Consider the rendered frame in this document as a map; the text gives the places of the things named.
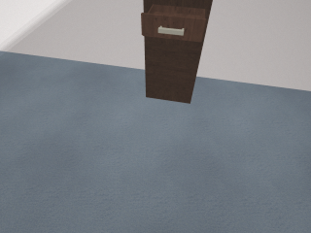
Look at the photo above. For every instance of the cabinet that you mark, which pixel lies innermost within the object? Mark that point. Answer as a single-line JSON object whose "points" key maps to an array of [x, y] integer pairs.
{"points": [[171, 65]]}

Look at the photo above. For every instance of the handle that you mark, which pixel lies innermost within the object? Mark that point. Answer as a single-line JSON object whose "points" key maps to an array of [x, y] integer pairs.
{"points": [[171, 31]]}

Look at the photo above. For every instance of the drawer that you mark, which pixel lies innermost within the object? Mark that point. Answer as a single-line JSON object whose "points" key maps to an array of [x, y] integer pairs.
{"points": [[191, 19]]}

